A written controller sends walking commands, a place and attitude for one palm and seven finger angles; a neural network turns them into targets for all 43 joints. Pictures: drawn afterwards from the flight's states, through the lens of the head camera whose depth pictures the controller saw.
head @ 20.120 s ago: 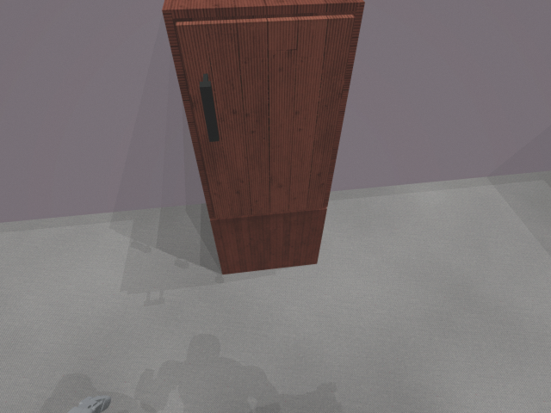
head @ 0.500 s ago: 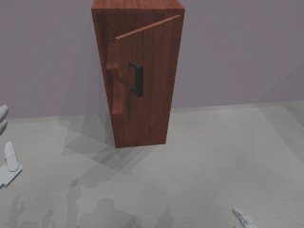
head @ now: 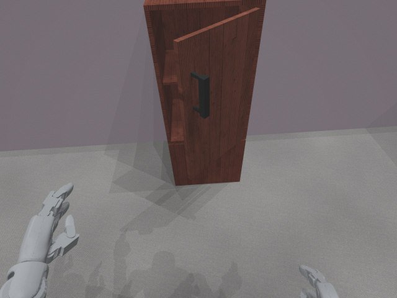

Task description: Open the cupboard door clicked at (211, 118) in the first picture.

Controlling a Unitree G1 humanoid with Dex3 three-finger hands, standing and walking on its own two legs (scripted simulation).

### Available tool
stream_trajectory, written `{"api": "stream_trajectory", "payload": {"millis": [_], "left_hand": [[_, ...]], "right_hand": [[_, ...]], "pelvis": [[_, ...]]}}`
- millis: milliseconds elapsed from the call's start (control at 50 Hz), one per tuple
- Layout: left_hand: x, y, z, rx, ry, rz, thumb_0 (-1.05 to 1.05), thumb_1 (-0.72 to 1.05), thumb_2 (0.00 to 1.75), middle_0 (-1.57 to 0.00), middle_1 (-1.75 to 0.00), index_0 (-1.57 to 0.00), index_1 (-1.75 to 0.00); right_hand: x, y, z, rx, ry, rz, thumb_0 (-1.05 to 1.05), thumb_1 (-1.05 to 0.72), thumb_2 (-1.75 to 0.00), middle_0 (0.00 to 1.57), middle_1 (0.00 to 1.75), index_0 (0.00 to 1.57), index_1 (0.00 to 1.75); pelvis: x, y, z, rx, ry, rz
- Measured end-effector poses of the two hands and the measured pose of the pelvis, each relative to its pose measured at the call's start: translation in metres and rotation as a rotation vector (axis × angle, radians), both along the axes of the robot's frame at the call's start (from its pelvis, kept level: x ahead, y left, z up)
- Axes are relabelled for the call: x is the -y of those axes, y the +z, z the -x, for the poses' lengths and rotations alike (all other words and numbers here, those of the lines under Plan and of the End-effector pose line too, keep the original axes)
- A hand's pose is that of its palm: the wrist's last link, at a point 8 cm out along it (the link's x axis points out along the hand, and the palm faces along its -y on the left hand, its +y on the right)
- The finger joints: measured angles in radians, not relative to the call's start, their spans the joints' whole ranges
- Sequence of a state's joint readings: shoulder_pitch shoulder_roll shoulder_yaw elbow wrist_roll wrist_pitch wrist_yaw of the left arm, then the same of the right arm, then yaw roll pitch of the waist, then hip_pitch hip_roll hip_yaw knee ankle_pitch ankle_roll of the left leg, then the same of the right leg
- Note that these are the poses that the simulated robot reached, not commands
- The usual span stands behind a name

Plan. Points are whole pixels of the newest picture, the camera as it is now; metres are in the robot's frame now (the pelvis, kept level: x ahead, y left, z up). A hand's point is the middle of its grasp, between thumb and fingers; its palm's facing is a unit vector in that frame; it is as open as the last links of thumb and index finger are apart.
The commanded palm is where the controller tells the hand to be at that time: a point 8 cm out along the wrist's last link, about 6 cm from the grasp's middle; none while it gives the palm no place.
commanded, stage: let the arm hang, fingers relaxed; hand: left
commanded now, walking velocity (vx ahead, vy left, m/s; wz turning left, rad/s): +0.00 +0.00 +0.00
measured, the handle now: (199, 95) +0.67 +0.05 +0.06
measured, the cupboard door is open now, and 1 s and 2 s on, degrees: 41 41 41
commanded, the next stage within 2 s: look to check the result in 1.00 s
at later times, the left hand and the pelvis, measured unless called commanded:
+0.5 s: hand out of the picture -0.11 +0.17 -0.16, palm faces +0.06 -0.98 -0.21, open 7.3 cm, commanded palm none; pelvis -0.01 +0.00 +0.01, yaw +1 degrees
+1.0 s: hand out of the picture +0.00 +0.14 -0.17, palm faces +0.06 -0.98 -0.18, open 7.3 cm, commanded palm none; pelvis +0.01 -0.02 +0.01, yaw +1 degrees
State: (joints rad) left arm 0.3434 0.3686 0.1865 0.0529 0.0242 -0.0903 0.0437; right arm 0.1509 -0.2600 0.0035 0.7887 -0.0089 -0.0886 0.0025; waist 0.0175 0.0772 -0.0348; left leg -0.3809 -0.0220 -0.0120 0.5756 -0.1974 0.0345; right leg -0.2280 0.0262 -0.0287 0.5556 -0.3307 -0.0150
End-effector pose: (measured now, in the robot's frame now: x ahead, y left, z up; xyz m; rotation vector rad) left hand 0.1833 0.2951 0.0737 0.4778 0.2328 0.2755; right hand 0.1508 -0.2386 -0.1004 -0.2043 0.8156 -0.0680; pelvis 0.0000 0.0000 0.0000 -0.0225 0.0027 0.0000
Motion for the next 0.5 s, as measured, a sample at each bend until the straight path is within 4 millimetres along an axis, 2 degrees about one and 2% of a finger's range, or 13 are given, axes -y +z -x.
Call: {"api": "stream_trajectory", "payload": {"millis": [40,100,140,180,240,340,420,500], "left_hand": [[0.004,-0.065,0.014,-0.259,0.050,0.098,0.00,0.90,0.90,-0.20,-0.30,-0.20,-0.30],[0.027,-0.145,0.057,-0.594,0.089,0.235,0.00,0.90,0.90,-0.20,-0.30,-0.19,-0.30],[0.049,-0.183,0.093,-0.778,0.099,0.317,0.00,0.90,0.90,-0.20,-0.30,-0.19,-0.30],[0.072,-0.207,0.131,-0.932,0.108,0.394,0.01,0.91,0.90,-0.20,-0.30,-0.19,-0.30],[0.081,-0.222,0.184,-1.084,0.183,0.446,0.01,0.96,0.90,-0.21,-0.30,-0.20,-0.30],[0.084,-0.218,0.251,-1.249,0.281,0.482,0.01,0.95,0.90,-0.21,-0.30,-0.20,-0.30],[0.079,-0.207,0.282,-1.316,0.342,0.466,0.01,0.93,0.90,-0.20,-0.30,-0.20,-0.30],[0.075,-0.200,0.290,-1.327,0.371,0.437,0.00,0.92,0.90,-0.20,-0.30,-0.20,-0.30]], "right_hand": [[0.006,-0.010,0.009,-0.064,-0.011,0.009,0.01,-0.90,-0.90,0.20,0.30,0.20,0.30],[0.014,-0.015,0.034,-0.159,-0.043,0.033,0.01,-0.91,-0.90,0.20,0.30,0.20,0.30],[0.018,-0.015,0.055,-0.232,-0.067,0.056,0.01,-0.91,-0.90,0.20,0.30,0.20,0.30],[0.021,-0.015,0.079,-0.315,-0.090,0.078,0.01,-0.91,-0.90,0.20,0.30,0.20,0.30],[0.021,-0.015,0.115,-0.447,-0.114,0.096,0.01,-0.91,-0.90,0.20,0.30,0.20,0.30],[0.011,-0.021,0.164,-0.620,-0.137,0.081,0.01,-0.91,-0.90,0.20,0.30,0.20,0.30],[-0.004,-0.028,0.185,-0.683,-0.147,0.035,0.01,-0.91,-0.90,0.20,0.30,0.20,0.30],[-0.020,-0.037,0.191,-0.692,-0.150,-0.019,0.01,-0.91,-0.90,0.20,0.30,0.20,0.30]], "pelvis": [[-0.001,-0.002,0.003,0.007,0.005,-0.005],[0.001,-0.002,0.005,0.023,0.007,-0.012],[0.002,0.000,0.005,0.033,0.007,-0.013],[0.003,0.002,0.006,0.037,0.008,-0.010],[0.005,0.005,0.006,0.036,0.014,-0.004],[0.004,0.009,0.006,0.031,0.025,0.001],[0.003,0.010,0.007,0.032,0.026,-0.001],[0.003,0.010,0.007,0.034,0.024,-0.005]]}}
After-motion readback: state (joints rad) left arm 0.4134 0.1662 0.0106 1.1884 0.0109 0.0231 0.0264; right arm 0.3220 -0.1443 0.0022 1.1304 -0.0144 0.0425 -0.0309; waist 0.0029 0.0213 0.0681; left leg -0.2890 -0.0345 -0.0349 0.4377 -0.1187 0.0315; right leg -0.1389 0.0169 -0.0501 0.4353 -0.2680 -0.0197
